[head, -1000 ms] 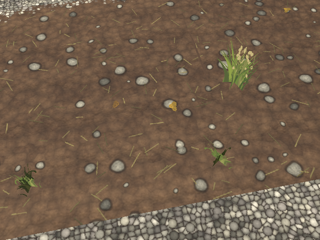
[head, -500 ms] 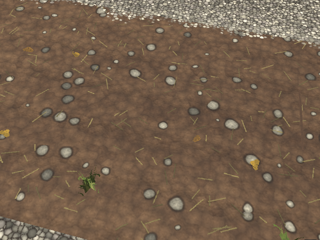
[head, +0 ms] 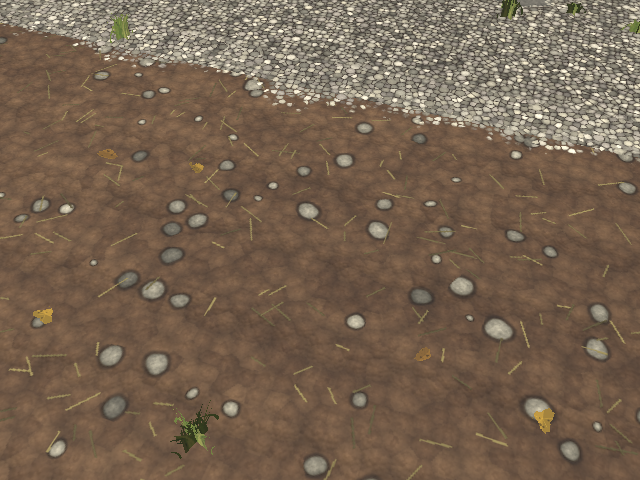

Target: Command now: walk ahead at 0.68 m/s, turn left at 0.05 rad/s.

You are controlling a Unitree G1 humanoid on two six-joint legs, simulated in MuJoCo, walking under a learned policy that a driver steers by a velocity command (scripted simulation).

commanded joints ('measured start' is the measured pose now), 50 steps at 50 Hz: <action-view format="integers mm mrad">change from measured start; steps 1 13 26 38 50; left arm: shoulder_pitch -305 -295 42 159 -140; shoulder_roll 109 83 147 225 48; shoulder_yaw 24 -12 29 60 -34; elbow -172 -202 -31 -8 -156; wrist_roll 63 36 6 -8 56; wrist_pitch -25 11 -41 -53 -16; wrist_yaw -18 -70 -7 21 -43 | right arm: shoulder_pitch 336 168 -35 -284 143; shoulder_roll -197 -183 -89 -119 -83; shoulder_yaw -55 -21 45 52 13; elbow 63 137 -24 -155 114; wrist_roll -44 4 -58 -14 -8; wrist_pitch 2 -47 3 -11 -59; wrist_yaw -8 6 9 8 -1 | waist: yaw -194 -3 -51 13 -11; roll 198 137 8 -19 93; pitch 80 168 132 4 79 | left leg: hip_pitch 530 89 -482 -134 57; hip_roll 393 247 156 -21 284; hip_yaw -558 24 -88 -23 -326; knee -201 -397 737 90 -252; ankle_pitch -153 638 33 322 52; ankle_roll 205 102 -54 -41 142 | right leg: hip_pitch -753 -231 -83 189 -519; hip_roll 3 15 -52 -23 -26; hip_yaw -45 -162 413 366 125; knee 351 167 -440 -210 607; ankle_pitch -135 251 -93 978 54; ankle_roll -35 -82 -256 -114 -40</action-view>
